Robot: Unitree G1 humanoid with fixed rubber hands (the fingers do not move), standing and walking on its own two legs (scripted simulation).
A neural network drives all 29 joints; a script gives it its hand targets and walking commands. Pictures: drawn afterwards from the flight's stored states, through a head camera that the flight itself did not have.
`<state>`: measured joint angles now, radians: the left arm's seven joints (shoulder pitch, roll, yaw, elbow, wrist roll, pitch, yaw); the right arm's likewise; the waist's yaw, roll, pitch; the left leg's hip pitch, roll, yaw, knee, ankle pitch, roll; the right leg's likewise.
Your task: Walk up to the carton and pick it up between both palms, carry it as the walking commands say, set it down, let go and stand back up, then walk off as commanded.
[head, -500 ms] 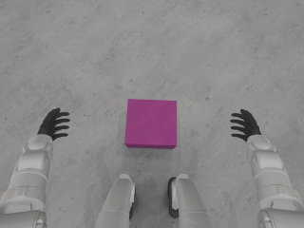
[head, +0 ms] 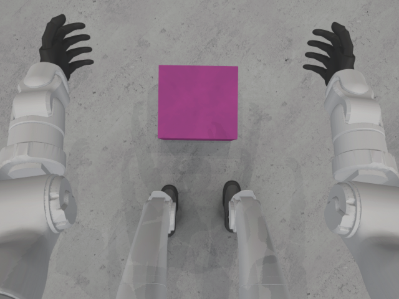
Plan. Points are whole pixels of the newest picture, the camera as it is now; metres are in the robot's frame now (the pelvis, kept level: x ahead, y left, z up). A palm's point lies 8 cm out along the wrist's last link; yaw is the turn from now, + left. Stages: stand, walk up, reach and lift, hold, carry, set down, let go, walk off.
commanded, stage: reach and lift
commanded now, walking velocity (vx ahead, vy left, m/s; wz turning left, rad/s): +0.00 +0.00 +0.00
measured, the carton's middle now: (197, 106) +0.52 +0.01 -0.58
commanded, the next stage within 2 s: none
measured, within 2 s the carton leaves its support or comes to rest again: neither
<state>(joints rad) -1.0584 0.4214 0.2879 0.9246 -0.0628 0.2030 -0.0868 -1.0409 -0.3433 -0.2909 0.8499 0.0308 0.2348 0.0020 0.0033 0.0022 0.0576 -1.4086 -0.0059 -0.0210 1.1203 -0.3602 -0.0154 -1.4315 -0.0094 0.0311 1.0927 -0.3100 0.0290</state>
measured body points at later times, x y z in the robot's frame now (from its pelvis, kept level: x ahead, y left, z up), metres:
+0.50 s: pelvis +0.01 +0.00 -0.04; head +0.33 +0.01 +0.27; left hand +0.53 +0.25 -0.17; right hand +0.53 -0.23 -0.17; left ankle +0.07 +0.13 -0.62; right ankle +0.08 -0.13 -0.62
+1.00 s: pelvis -0.03 +0.00 -0.19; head +0.33 +0.00 +0.08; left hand +0.53 +0.24 -0.33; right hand +0.53 -0.23 -0.34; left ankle +0.06 +0.13 -0.62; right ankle +0.08 -0.13 -0.62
